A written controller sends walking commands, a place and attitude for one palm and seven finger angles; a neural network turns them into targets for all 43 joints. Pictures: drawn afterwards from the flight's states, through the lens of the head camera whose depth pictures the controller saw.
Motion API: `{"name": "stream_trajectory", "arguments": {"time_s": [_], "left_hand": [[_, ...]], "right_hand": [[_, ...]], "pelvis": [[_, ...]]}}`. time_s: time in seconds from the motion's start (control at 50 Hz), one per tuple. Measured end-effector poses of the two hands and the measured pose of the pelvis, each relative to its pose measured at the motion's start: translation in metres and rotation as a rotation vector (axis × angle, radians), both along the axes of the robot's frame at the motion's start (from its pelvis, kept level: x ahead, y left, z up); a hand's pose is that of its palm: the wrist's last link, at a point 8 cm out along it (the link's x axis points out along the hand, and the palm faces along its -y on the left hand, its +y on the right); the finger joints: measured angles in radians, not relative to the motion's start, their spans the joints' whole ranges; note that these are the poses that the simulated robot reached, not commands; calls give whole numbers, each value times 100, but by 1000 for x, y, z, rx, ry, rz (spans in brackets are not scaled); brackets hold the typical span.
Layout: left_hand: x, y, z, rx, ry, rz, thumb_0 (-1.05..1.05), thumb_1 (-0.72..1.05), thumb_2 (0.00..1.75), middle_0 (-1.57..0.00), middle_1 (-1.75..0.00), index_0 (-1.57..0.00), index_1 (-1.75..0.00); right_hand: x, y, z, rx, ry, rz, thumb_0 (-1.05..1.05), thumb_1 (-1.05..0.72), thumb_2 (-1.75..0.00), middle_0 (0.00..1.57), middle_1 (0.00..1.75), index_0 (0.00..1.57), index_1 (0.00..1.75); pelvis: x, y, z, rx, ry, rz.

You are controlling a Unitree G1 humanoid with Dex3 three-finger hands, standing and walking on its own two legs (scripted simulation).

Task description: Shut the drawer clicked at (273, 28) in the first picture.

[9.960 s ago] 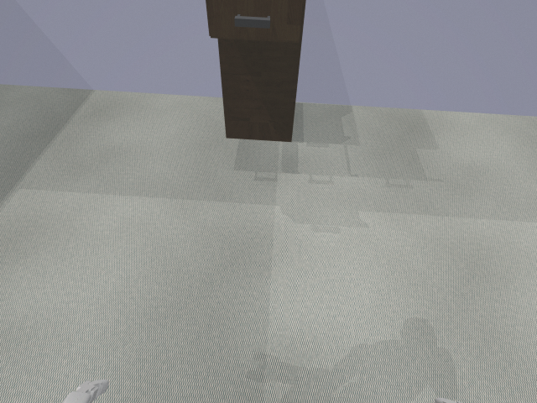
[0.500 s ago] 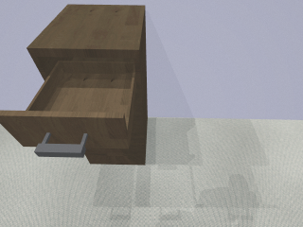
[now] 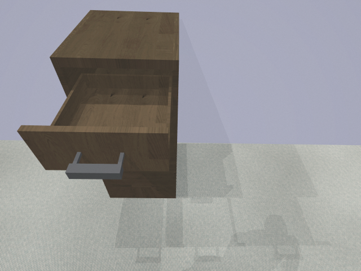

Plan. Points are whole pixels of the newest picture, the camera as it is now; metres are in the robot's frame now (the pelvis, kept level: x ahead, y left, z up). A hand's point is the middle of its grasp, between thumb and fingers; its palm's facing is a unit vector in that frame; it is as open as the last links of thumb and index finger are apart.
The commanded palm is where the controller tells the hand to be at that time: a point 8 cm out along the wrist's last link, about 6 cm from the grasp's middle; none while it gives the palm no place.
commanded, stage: shuffle to correct the standing spot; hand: left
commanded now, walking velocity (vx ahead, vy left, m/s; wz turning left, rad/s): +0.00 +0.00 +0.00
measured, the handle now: (97, 163) +0.36 +0.24 +0.02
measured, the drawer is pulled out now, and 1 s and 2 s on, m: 0.29 0.29 0.29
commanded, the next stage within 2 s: come to a stop and stand still in 0.30 s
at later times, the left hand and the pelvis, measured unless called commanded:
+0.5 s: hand out of the picture +0.00 +0.15 -0.19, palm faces +0.10 -0.99 -0.12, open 7.4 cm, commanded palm none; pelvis +0.06 +0.01 -0.01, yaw +1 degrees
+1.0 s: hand out of the picture +0.13 +0.17 -0.18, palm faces +0.03 -0.97 -0.24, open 7.4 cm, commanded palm none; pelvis +0.06 -0.02 -0.01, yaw +1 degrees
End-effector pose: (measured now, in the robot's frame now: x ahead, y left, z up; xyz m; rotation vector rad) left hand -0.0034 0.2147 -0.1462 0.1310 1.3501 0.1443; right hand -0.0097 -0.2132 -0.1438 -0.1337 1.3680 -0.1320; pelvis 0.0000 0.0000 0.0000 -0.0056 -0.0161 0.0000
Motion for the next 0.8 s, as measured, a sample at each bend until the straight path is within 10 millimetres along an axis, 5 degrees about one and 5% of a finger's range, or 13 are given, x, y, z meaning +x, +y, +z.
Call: {"name": "stream_trajectory", "arguments": {"time_s": [0.3, 0.42, 0.52, 0.62, 0.8], "left_hand": [[-21, -6, -6, -43, 113, 22, 1, 91, 90, -20, -30, -20, -30], [-14, -13, -10, -55, 129, 59, 1, 91, 90, -20, -30, -20, -30], [-6, -13, -20, -70, 157, 96, 1, 90, 90, -20, -30, -20, -30], [22, -6, -13, -62, 163, 81, 1, 91, 90, -20, -30, -20, -30], [94, 26, 2, 46, -7, 40, 2, 93, 90, -20, -30, -20, -30]], "right_hand": [[-7, 13, -4, 13, 84, -22, 0, -90, -90, 20, 30, 20, 30], [17, 6, -7, -1, 85, -9, 0, -91, -90, 20, 30, 20, 30], [58, 9, -4, -33, 55, 24, 0, -91, -90, 20, 30, 20, 30], [85, 12, 6, -67, 8, 25, 1, -93, -90, 20, 30, 20, 30], [86, 7, 5, -36, 25, 21, 1, -91, -90, 20, 30, 20, 30]], "pelvis": [[20, 9, -3, 4, 12, -9], [44, 7, -9, -8, 20, 6], [65, 10, -12, -15, 25, 21], [74, 16, -3, -15, 10, 24], [69, 7, 2, -22, -5, 28]]}}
